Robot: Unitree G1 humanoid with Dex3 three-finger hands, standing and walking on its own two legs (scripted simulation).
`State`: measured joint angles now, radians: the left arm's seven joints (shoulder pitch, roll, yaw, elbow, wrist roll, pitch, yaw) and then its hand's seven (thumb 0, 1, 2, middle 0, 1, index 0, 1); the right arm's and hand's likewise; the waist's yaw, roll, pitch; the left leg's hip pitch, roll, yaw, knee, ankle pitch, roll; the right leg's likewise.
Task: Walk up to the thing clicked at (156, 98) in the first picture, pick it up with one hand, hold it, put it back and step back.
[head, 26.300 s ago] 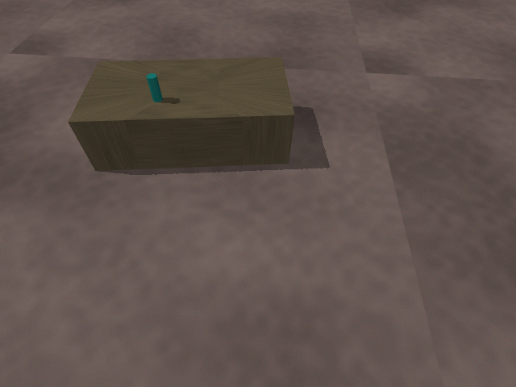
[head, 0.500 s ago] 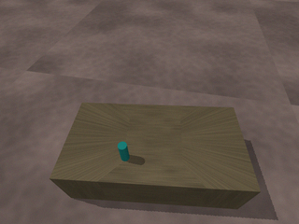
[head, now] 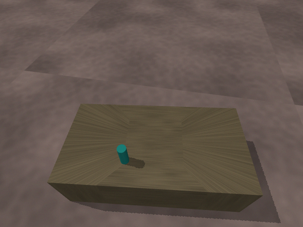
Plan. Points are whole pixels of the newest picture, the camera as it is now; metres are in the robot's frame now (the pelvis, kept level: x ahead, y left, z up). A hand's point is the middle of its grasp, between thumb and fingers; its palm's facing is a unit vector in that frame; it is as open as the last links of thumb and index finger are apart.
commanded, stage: stand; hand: left
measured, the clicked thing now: (123, 154) +0.51 +0.17 -0.39
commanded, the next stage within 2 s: none
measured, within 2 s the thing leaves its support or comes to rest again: neither
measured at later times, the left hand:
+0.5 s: hand out of the picture +0.08 +0.25 -0.15, palm faces -0.02 -0.93 -0.36, open 7.5 cm
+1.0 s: hand out of the picture +0.08 +0.24 -0.15, palm faces -0.03 -0.94 -0.35, open 7.4 cm
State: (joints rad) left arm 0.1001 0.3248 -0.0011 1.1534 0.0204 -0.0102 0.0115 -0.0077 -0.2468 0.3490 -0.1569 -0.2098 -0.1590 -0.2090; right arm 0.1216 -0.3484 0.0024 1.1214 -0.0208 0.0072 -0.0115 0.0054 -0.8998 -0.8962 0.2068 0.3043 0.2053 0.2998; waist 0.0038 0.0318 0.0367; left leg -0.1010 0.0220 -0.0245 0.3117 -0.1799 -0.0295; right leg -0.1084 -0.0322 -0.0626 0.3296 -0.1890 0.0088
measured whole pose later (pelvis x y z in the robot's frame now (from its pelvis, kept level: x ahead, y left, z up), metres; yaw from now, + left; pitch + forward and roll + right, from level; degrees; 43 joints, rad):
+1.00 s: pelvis +0.00 -0.01 +0.00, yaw -1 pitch -2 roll +0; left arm 0.11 0.34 0.01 1.14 0.02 -0.01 0.00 0.00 0.90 0.90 -0.20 -0.30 -0.20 -0.30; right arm 0.12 -0.35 0.00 1.12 -0.02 0.00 0.00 0.01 -0.90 -0.90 0.21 0.30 0.21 0.30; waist 0.00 0.01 0.04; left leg -0.09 0.04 -0.02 0.30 -0.18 -0.04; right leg -0.10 -0.02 -0.06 0.32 -0.19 0.00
